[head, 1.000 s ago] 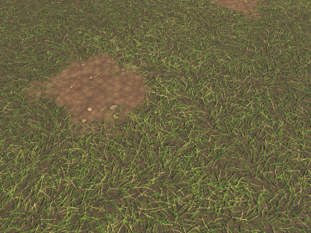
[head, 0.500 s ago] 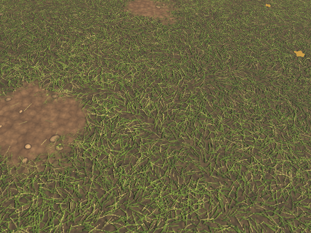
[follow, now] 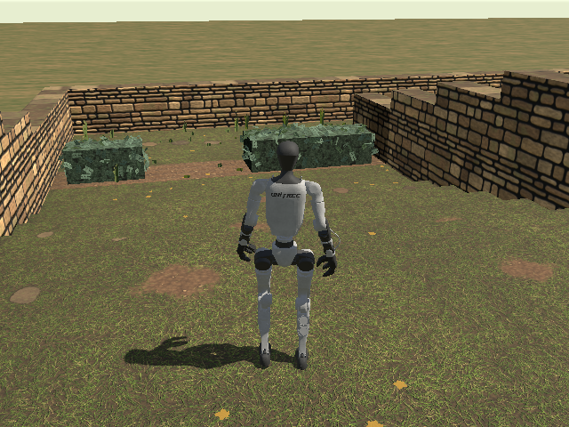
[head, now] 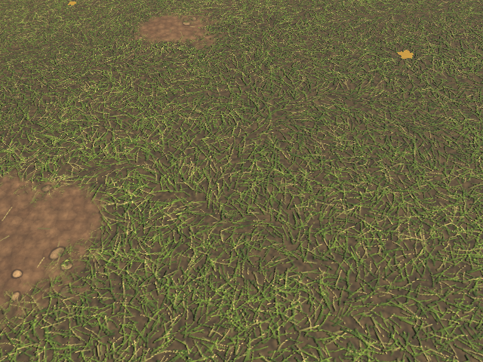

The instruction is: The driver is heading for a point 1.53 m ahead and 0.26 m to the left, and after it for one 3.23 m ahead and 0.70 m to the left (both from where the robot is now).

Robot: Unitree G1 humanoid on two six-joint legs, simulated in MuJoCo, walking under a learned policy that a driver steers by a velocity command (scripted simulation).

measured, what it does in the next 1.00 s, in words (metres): steps on the spot: left foot, then right foot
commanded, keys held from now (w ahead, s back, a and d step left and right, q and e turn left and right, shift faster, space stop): q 0.60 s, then e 0.40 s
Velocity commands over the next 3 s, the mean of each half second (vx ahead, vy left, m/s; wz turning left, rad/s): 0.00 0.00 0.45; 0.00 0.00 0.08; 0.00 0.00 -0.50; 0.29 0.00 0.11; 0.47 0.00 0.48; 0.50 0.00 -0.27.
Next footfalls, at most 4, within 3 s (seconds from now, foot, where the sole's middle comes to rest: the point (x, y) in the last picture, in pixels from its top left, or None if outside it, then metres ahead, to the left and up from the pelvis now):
0.28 left None -0.02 0.11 -0.78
0.80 right None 0.04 -0.07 -0.78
1.12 left None -0.04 0.12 -0.78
1.54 right None -0.03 -0.08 -0.78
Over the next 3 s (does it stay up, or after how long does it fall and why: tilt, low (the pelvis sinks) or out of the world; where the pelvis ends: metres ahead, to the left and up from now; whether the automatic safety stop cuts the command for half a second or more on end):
stays up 0.62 0.15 0.00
